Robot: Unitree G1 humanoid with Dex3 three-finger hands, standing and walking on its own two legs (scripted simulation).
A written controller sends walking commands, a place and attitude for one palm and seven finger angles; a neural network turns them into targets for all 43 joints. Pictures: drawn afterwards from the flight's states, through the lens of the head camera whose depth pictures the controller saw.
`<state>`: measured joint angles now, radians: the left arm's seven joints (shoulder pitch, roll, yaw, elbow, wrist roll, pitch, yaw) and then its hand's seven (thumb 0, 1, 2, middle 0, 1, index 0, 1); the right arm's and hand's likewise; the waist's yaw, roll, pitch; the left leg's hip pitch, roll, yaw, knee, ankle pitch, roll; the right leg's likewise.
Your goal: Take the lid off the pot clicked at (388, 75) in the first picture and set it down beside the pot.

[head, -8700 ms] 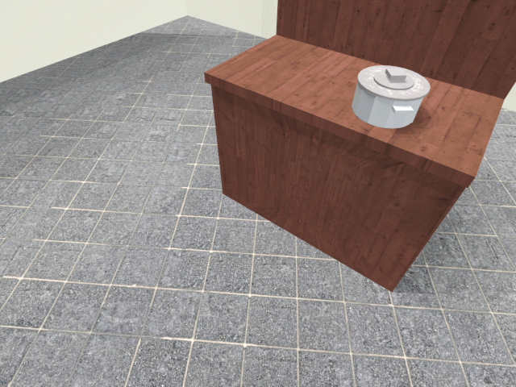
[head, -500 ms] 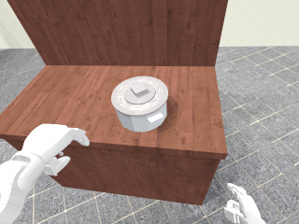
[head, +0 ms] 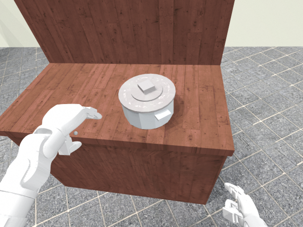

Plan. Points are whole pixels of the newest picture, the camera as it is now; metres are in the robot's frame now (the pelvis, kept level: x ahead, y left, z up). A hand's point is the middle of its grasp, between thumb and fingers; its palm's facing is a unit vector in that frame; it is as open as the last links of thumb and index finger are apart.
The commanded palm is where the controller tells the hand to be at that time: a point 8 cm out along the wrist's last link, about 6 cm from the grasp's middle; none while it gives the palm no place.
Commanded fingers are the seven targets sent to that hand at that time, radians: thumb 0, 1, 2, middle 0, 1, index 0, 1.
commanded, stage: move the open hand above the knob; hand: left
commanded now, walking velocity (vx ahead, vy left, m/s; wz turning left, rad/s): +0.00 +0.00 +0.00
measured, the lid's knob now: (146, 86) +0.56 +0.09 +0.06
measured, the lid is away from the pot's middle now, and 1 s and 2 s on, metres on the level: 0.00 0.00 0.00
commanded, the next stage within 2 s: none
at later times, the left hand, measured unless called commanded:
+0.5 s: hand (102, 101) +0.40 +0.18 +0.13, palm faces -0.22 -0.05 -0.97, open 10.2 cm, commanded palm +0.38 +0.18 +0.19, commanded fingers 0.00 -0.30 1.42 -0.83 -0.08 -0.83 -0.08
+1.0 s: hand (123, 91) +0.46 +0.13 +0.12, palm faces -0.25 -0.03 -0.97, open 10.2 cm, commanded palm +0.45 +0.14 +0.19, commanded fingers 0.00 -0.30 1.42 -0.83 -0.08 -0.83 -0.08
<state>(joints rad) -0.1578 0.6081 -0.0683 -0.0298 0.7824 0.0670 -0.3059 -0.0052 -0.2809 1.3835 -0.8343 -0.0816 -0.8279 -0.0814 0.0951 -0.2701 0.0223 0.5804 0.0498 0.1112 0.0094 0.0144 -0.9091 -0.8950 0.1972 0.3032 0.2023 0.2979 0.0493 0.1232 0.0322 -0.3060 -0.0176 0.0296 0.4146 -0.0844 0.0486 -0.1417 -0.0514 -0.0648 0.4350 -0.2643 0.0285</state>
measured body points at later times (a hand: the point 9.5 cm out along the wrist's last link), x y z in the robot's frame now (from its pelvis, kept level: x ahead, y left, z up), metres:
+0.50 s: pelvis +0.02 -0.03 +0.00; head +0.03 -0.07 +0.45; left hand +0.41 +0.18 +0.19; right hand +0.18 -0.27 -0.12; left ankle +0.09 +0.09 -0.74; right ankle -0.02 -0.15 -0.74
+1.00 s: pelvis +0.05 -0.03 +0.00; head +0.08 -0.08 +0.44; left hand +0.46 +0.13 +0.18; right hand +0.23 -0.28 -0.12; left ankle +0.09 +0.09 -0.74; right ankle -0.02 -0.15 -0.74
